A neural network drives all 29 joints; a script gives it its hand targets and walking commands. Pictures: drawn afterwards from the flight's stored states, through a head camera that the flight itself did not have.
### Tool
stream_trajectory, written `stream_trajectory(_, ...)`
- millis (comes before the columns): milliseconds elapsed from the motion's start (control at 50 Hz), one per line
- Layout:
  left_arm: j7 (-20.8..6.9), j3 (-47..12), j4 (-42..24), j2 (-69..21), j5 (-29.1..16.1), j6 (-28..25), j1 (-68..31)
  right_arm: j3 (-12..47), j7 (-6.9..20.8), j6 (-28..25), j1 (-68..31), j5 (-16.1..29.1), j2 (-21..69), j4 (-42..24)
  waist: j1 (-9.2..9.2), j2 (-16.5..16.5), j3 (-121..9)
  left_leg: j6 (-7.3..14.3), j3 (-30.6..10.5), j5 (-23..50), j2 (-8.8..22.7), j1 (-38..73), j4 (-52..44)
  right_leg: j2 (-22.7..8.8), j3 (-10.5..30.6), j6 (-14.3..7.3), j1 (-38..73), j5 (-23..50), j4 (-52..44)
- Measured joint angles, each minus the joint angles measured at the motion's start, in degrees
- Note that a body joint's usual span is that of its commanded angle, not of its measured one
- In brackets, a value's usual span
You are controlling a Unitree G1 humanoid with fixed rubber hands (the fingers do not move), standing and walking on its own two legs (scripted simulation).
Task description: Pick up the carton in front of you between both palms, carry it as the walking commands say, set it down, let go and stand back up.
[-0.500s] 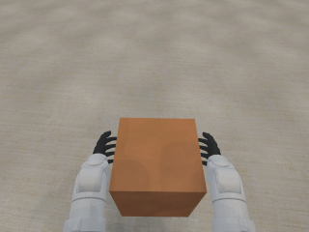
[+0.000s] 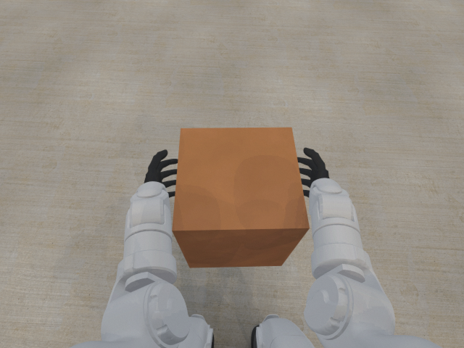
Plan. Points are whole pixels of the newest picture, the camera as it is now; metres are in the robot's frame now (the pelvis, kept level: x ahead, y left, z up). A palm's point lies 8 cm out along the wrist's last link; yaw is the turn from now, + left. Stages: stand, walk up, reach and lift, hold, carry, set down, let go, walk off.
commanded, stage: set down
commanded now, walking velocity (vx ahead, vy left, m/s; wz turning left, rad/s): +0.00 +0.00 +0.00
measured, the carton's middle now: (236, 204) +0.38 +0.01 -0.07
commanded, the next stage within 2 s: none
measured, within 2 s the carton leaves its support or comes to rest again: rests again in 1.92 s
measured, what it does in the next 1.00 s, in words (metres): lowers itself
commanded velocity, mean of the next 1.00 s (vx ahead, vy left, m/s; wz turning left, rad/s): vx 0.00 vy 0.00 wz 0.00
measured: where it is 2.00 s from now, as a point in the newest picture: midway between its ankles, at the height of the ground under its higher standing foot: outside the picture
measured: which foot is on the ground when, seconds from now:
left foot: down 0.00-1.00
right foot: down 0.00-1.00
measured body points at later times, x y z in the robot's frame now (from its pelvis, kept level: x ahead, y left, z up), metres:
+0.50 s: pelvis +0.00 +0.00 -0.11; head +0.24 -0.01 +0.27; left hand +0.43 +0.17 -0.19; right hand +0.46 -0.13 -0.20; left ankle +0.05 +0.12 -0.72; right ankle +0.07 -0.11 -0.72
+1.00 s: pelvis -0.03 -0.01 -0.24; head +0.28 -0.01 +0.08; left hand +0.46 +0.19 -0.35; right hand +0.50 -0.11 -0.36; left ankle +0.05 +0.12 -0.72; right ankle +0.07 -0.11 -0.72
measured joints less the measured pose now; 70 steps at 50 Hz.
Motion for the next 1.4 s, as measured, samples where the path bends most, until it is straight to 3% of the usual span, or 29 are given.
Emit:
stream_trajectory(120, 1.3, -2.0, -0.9, 1.0, -3.3, -9.1, -0.9, 2.6, -0.9, -9.3, -1.7, 2.6, -1.5, 0.1, 0.15, 0.0, 1.3, -0.1, 0.1, -0.5, -0.4, -16.9, 6.5, 0.4, 0.4, 0.3, -16.8, -0.3, 6.2)
stream_trajectory(200, 2.8, -5.0, -2.6, 2.2, -8.4, -14.8, -0.8, 6.7, -2.4, -14.4, -1.9, 7.5, -3.0, -1.9, -0.02, 0.0, 1.1, -0.4, 0.0, -1.6, -0.6, -29.4, 12.3, 0.8, 0.4, 0.4, -29.2, -1.2, 11.7)
stream_trajectory(280, 4.0, -8.3, -5.2, 3.6, -14.5, -17.2, -0.2, 11.0, -3.8, -16.1, -1.4, 13.2, -4.5, -5.1, 0.13, -0.4, -2.5, -0.6, 0.0, -3.6, -0.9, -41.4, 18.7, 1.3, 0.8, 0.7, -41.3, -3.0, 18.1)
stream_trajectory(380, 4.7, -8.8, -6.5, 4.1, -17.4, -16.1, -1.0, 12.1, -4.8, -14.9, -2.3, 16.0, -4.9, -6.4, 0.45, -0.6, -9.4, -0.9, -0.3, -6.6, -1.3, -52.4, 25.9, 2.0, 0.9, 0.9, -52.3, -5.9, 25.2)
stream_trajectory(580, 3.8, -5.0, -1.9, 4.9, -14.5, -13.5, -5.5, 8.8, -4.7, -12.3, -7.0, 13.1, -5.0, -1.4, 0.57, -0.9, -18.0, -1.4, -0.7, -10.5, -2.2, -66.0, 35.7, 2.6, 0.7, 0.8, -66.0, -9.9, 35.2)
stream_trajectory(700, 4.4, -5.5, 0.1, 6.7, -15.6, -14.3, -8.7, 9.9, -5.6, -13.2, -10.4, 14.2, -6.7, 0.8, 0.66, -1.2, -18.8, -1.9, -0.7, -12.1, -2.8, -74.5, 42.1, 3.1, 0.7, 1.0, -74.6, -11.4, 41.6)
stream_trajectory(900, 6.1, -6.5, 2.1, 10.2, -19.7, -14.0, -16.1, 12.8, -7.3, -12.6, -18.8, 17.9, -10.8, 3.5, 1.07, -1.2, -15.4, -2.7, -0.4, -14.3, -3.6, -86.5, 53.8, 4.3, 0.8, 1.6, -86.8, -13.2, 53.3)
stream_trajectory(1200, 6.8, -4.1, 6.0, 13.9, -19.2, -12.0, -28.7, 12.9, -7.8, -11.1, -33.6, 17.9, -15.7, 10.6, 1.42, -1.4, -6.4, -3.5, 0.3, -15.7, -4.4, -97.8, 66.8, 5.7, 0.7, 2.4, -98.4, -14.0, 66.1)
stream_trajectory(1400, 8.7, -6.9, 7.8, 17.2, -22.9, -12.5, -34.8, 17.0, -8.7, -11.6, -40.7, 21.6, -19.8, 13.3, 1.44, -1.1, 2.0, -3.9, 0.9, -17.6, -5.0, -103.1, 75.5, 5.9, 0.1, 2.8, -103.7, -15.9, 74.9)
